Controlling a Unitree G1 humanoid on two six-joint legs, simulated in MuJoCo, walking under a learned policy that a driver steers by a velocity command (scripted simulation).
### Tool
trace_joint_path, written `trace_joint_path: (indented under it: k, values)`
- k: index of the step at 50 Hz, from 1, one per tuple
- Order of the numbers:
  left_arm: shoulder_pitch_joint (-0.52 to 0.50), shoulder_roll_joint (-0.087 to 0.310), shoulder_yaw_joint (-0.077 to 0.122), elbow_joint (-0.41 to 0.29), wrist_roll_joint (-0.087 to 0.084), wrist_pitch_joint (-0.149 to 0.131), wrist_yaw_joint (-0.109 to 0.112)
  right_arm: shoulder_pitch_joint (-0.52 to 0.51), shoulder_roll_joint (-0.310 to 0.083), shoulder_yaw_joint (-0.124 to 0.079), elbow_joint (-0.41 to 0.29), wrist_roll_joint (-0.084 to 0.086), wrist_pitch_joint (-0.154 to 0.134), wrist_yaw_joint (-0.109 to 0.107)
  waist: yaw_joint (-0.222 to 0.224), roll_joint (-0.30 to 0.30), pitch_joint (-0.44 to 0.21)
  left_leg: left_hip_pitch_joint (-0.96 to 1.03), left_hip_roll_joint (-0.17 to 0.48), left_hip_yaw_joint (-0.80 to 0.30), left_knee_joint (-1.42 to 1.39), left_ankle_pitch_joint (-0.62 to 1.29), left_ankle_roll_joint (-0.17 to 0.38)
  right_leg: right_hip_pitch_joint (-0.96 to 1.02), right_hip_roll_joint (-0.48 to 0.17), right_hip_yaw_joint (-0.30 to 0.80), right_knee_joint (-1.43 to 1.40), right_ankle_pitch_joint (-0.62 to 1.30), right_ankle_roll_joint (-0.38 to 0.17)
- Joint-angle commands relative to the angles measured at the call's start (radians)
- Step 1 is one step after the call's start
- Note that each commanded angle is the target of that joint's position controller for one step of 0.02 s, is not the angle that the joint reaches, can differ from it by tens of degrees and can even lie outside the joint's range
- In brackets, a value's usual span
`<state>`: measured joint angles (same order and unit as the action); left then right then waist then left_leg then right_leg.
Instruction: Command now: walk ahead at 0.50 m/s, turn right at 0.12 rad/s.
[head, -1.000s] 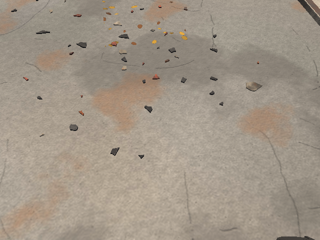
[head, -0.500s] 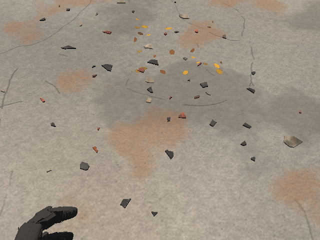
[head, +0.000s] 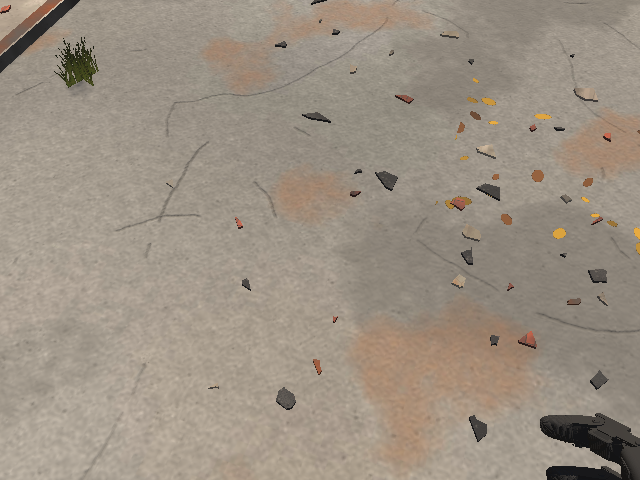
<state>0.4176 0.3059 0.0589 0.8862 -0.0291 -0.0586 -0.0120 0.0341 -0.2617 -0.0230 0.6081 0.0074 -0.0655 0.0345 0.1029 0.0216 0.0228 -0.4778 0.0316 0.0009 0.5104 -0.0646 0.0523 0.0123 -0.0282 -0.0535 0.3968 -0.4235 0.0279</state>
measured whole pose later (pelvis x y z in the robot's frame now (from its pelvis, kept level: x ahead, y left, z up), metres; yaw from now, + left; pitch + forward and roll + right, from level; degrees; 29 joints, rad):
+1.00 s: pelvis +0.54 -0.12 +0.01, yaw -28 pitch +2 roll -1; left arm 0.36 0.29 0.07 0.77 -0.01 -0.04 0.01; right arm 0.06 -0.28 -0.04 0.71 0.00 -0.11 0.04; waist 0.07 0.03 0.01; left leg -0.51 0.01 -0.01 0.49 0.00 0.01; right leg 0.00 0.09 0.14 0.39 -0.41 -0.05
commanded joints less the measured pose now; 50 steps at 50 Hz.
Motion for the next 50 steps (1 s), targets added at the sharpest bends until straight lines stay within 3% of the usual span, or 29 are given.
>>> trace_joint_path:
  k: [1, 2, 3, 5, 7, 9, 12, 16, 21, 22, 24, 25, 26, 27, 28, 29, 30, 31, 32, 33, 36, 38, 40, 42, 44, 47, 49, 50]
  values:
    - [0.033, -0.005, -0.028, -0.107, 0.022, -0.028, 0.004, 0.409, -0.321, -0.110, 0.028, -0.027, 0.005, -0.029, -0.200, 0.242, -0.366, 0.877, 0.385, -0.561, -0.091, -0.148, 0.226, -0.638, 0.046, 0.030, 0.707, -0.061, -0.032]
    - [0.003, 0.092, -0.004, -0.087, -0.001, -0.039, 0.002, 0.424, -0.234, -0.090, 0.029, -0.021, 0.005, -0.027, -0.239, 0.178, -0.382, 0.834, 0.387, -0.682, -0.171, -0.277, 0.238, -0.727, 0.028, 0.172, 0.854, -0.159, -0.033]
    - [-0.067, 0.140, 0.014, -0.112, -0.022, -0.041, 0.001, 0.368, -0.190, -0.073, 0.036, -0.013, 0.000, -0.026, -0.225, 0.143, -0.230, 0.728, 0.354, -0.527, -0.188, -0.264, 0.199, -0.797, -0.016, 0.169, 0.886, -0.085, -0.040]
    - [-0.132, 0.120, 0.017, -0.122, -0.003, -0.032, 0.007, 0.252, -0.127, -0.056, 0.042, -0.013, -0.011, -0.019, -0.166, 0.094, -0.096, 0.507, 0.271, -0.323, -0.249, -0.145, 0.159, -0.749, -0.082, 0.142, 0.807, 0.062, -0.036]
    - [-0.092, 0.084, 0.018, -0.106, -0.003, -0.003, 0.009, 0.197, -0.094, -0.052, 0.051, -0.022, -0.030, -0.015, -0.112, 0.106, -0.061, 0.382, 0.236, -0.205, -0.318, -0.048, 0.145, -0.646, -0.106, 0.152, 0.770, 0.138, -0.028]
    - [-0.098, 0.049, 0.014, -0.110, -0.002, 0.019, 0.010, 0.184, -0.099, -0.059, 0.073, -0.021, -0.047, -0.017, -0.092, 0.073, -0.029, 0.336, 0.239, -0.123, -0.361, 0.039, 0.153, -0.646, -0.109, 0.158, 0.741, 0.181, -0.016]
    - [-0.164, 0.037, 0.014, -0.136, 0.005, 0.028, 0.008, 0.198, -0.121, -0.070, 0.106, -0.028, -0.052, -0.029, -0.097, 0.042, 0.006, 0.354, 0.234, -0.021, -0.385, 0.105, 0.147, -0.709, -0.106, 0.175, 0.624, 0.309, -0.005]
    - [-0.284, 0.015, 0.002, -0.173, 0.009, 0.020, -0.018, 0.220, -0.156, -0.080, 0.135, -0.020, -0.042, -0.043, -0.137, 0.022, 0.043, 0.378, 0.218, 0.103, -0.400, 0.119, 0.119, -0.680, -0.090, 0.110, 0.400, 0.477, -0.019]
    - [-0.419, 0.018, -0.003, -0.247, 0.008, 0.020, -0.046, 0.292, -0.191, -0.095, 0.183, 0.003, -0.011, -0.048, -0.178, 0.013, 0.084, 0.537, 0.262, 0.165, -0.344, 0.193, 0.096, -0.717, -0.071, 0.042, 0.261, 0.402, -0.069]
    - [-0.424, 0.025, 0.000, -0.259, 0.008, 0.021, -0.051, 0.292, -0.200, -0.098, 0.188, 0.008, -0.003, -0.049, -0.170, 0.020, 0.079, 0.565, 0.267, 0.178, -0.309, 0.278, 0.087, -0.701, -0.057, 0.021, 0.247, 0.357, -0.084]
    - [-0.376, 0.055, 0.018, -0.267, 0.009, 0.026, -0.055, 0.276, -0.230, -0.105, 0.186, 0.014, 0.012, -0.055, -0.126, 0.058, 0.019, 0.596, 0.264, 0.207, -0.172, 0.622, 0.064, -0.584, 0.009, -0.042, 0.246, 0.253, -0.123]
    - [-0.284, 0.085, 0.036, -0.249, 0.006, 0.028, -0.053, 0.264, -0.240, -0.108, 0.183, 0.016, 0.021, -0.059, -0.070, 0.069, -0.039, 0.584, 0.251, 0.223, -0.032, 0.759, 0.049, -0.461, 0.053, -0.068, 0.239, 0.218, -0.148]
    - [-0.125, 0.137, 0.068, -0.209, 0.004, 0.030, -0.042, 0.249, -0.235, -0.103, 0.177, 0.020, 0.027, -0.063, 0.018, 0.049, -0.121, 0.497, 0.212, 0.248, 0.179, 0.743, 0.016, -0.228, 0.098, -0.068, 0.172, 0.272, -0.186]
    - [0.025, 0.231, 0.103, -0.176, 0.002, 0.042, -0.019, 0.269, -0.190, -0.084, 0.158, -0.005, 0.018, -0.066, 0.068, -0.074, -0.211, 0.238, 0.163, 0.248, 0.495, 0.385, -0.035, 0.078, -0.026, 0.157, 0.145, 0.292, -0.247]
    - [-0.026, 0.322, 0.109, -0.192, -0.004, 0.031, -0.016, 0.360, -0.045, -0.038, 0.103, -0.033, -0.013, -0.049, -0.068, -0.295, -0.303, -0.198, -0.055, 0.110, 0.818, -0.522, -0.095, 0.371, -0.265, 0.741, 0.028, 0.112, -0.445]
    - [0.001, 0.230, 0.084, -0.215, 0.004, 0.017, -0.021, 0.233, -0.135, -0.050, 0.093, 0.009, -0.053, -0.035, 0.021, -0.156, -0.370, -0.304, -0.045, -0.090, 0.892, -0.525, -0.075, 0.393, -0.302, 0.869, -0.104, 0.020, -0.444]
    - [-0.035, 0.181, 0.069, -0.207, 0.011, 0.003, -0.023, 0.146, -0.170, -0.060, 0.064, 0.042, -0.072, -0.029, 0.022, -0.118, -0.222, -0.369, 0.000, -0.087, 0.857, -0.424, -0.049, 0.290, -0.275, 0.722, -0.120, 0.099, -0.394]
    - [-0.095, 0.153, 0.060, -0.214, 0.008, -0.003, -0.021, 0.142, -0.158, -0.056, 0.069, 0.027, -0.081, -0.036, -0.026, -0.044, -0.146, -0.324, 0.045, -0.087, 0.770, -0.339, -0.040, 0.144, -0.230, 0.603, -0.113, 0.202, -0.358]
    - [-0.160, 0.118, 0.050, -0.227, 0.010, -0.003, -0.018, 0.146, -0.163, -0.063, 0.082, -0.002, -0.080, -0.042, -0.067, -0.033, -0.095, -0.254, 0.072, -0.084, 0.685, -0.293, -0.048, 0.012, -0.189, 0.506, -0.121, 0.312, -0.334]
    - [-0.193, 0.098, 0.041, -0.245, 0.024, -0.003, -0.012, 0.168, -0.168, -0.068, 0.086, -0.011, -0.069, -0.041, -0.100, -0.056, -0.083, -0.183, 0.089, -0.092, 0.648, -0.258, -0.055, -0.072, -0.165, 0.458, -0.141, 0.389, -0.328]
    - [-0.192, 0.118, 0.046, -0.248, 0.020, -0.009, 0.002, 0.171, -0.132, -0.063, 0.081, -0.023, -0.038, -0.040, -0.123, -0.053, -0.059, -0.129, 0.078, -0.062, 0.524, -0.201, -0.100, -0.198, -0.130, 0.374, -0.176, 0.526, -0.334]
    - [-0.162, 0.144, 0.054, -0.237, 0.016, -0.007, 0.016, 0.096, -0.107, -0.053, 0.056, -0.025, -0.031, -0.041, -0.103, -0.058, -0.030, -0.135, 0.058, -0.049, 0.382, -0.087, -0.124, -0.241, -0.099, 0.325, -0.181, 0.536, -0.313]
    - [-0.143, 0.137, 0.051, -0.224, 0.013, -0.003, 0.023, 0.033, -0.082, -0.040, 0.048, -0.021, -0.034, -0.033, -0.073, -0.086, -0.023, -0.086, 0.034, -0.038, 0.210, 0.069, -0.127, -0.262, -0.059, 0.266, -0.173, 0.483, -0.272]
    - [-0.097, 0.131, 0.047, -0.203, 0.012, -0.002, 0.025, -0.032, -0.073, -0.032, 0.038, -0.012, -0.042, -0.020, -0.034, -0.098, -0.019, -0.028, 0.011, -0.026, 0.102, 0.190, -0.123, -0.266, -0.062, 0.264, -0.176, 0.409, -0.251]
    - [-0.059, 0.133, 0.046, -0.180, 0.009, -0.002, 0.023, -0.071, -0.090, -0.035, 0.026, -0.002, -0.049, -0.010, -0.016, -0.104, -0.005, -0.030, 0.008, -0.040, 0.049, 0.206, -0.106, -0.216, -0.095, 0.298, -0.156, 0.368, -0.247]
    - [-0.039, 0.139, 0.048, -0.159, 0.014, 0.003, 0.024, -0.076, -0.121, -0.043, 0.018, -0.001, -0.057, 0.001, -0.022, -0.120, 0.008, -0.078, 0.012, -0.046, -0.001, 0.113, -0.057, -0.078, -0.164, 0.341, -0.096, 0.411, -0.233]
    - [-0.049, 0.147, 0.051, -0.151, 0.017, 0.009, 0.025, -0.031, -0.138, -0.050, 0.026, 0.002, -0.058, 0.003, -0.050, -0.140, 0.006, -0.044, -0.001, -0.019, -0.014, 0.018, -0.013, -0.014, -0.185, 0.331, -0.044, 0.572, -0.213]
    - [-0.067, 0.143, 0.048, -0.153, 0.018, 0.013, 0.026, 0.048, -0.156, -0.061, 0.049, -0.001, -0.059, 0.001, -0.096, -0.132, -0.038, 0.063, -0.032, 0.014, -0.043, 0.010, 0.017, -0.002, -0.153, 0.289, 0.051, 0.756, -0.193]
